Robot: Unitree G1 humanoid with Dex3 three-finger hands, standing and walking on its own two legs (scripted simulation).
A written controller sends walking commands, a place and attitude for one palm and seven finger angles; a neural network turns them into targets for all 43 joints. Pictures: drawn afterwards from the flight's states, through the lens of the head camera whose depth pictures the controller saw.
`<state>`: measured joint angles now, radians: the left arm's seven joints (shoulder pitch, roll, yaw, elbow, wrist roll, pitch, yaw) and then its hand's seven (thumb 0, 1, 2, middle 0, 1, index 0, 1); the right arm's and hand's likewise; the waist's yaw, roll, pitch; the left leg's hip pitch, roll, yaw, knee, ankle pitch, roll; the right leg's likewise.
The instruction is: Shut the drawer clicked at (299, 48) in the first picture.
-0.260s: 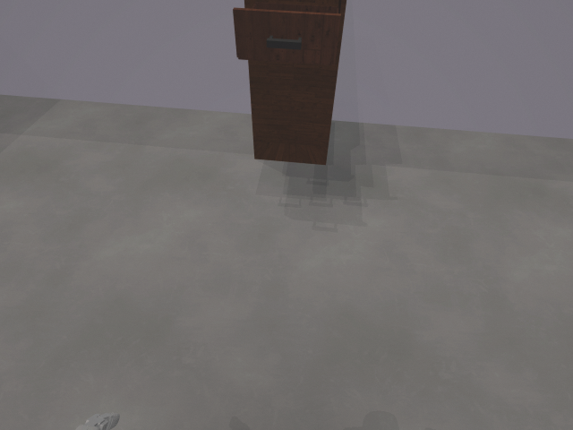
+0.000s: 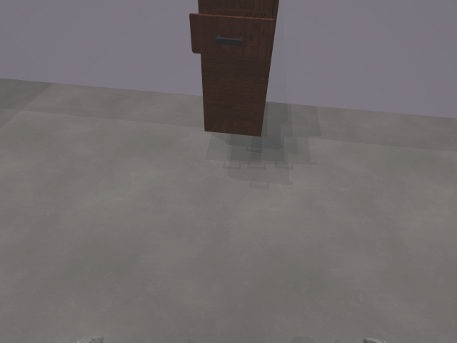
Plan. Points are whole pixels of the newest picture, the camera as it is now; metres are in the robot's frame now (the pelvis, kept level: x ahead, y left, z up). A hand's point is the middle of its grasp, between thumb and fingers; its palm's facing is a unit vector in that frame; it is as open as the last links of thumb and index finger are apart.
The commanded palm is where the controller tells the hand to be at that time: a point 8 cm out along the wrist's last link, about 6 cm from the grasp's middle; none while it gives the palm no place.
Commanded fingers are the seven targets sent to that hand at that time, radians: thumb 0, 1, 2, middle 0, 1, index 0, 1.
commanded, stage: stand and wait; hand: left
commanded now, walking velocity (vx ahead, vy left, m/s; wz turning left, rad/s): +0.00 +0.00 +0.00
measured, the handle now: (229, 39) +1.30 +0.08 +0.01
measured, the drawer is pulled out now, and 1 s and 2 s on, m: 0.30 0.30 0.30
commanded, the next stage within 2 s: look at it before walking up in 0.68 s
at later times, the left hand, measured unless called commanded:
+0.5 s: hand out of the picture +0.04 +0.24 -0.15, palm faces -0.03 -0.94 -0.33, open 7.4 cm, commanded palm none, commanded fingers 0.00 0.90 0.90 -0.20 -0.30 -0.20 -0.30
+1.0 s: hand out of the picture +0.04 +0.24 -0.16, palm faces -0.03 -0.95 -0.31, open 7.4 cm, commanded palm none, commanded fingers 0.00 0.90 0.90 -0.20 -0.30 -0.20 -0.30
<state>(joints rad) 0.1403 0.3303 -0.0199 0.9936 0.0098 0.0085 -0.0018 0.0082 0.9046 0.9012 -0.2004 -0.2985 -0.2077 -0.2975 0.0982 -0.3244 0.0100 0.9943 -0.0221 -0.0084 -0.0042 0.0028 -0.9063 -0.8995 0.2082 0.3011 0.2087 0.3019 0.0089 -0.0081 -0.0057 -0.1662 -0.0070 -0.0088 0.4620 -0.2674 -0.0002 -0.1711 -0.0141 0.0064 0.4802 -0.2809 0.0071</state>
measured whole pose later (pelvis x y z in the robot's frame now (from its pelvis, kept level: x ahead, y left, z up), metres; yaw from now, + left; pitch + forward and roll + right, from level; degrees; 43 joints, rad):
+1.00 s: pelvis -0.02 +0.00 +0.01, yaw +0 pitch -2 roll +0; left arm 0.16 0.33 -0.01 1.09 0.01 0.00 0.00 0.01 0.91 0.90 -0.20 -0.30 -0.21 -0.30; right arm 0.15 -0.33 0.01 1.11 -0.01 -0.01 0.00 0.00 -0.91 -0.90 0.21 0.30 0.21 0.30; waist 0.00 -0.01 0.02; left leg -0.16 0.01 -0.01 0.39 -0.20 -0.01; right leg -0.16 0.00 0.01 0.40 -0.20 0.00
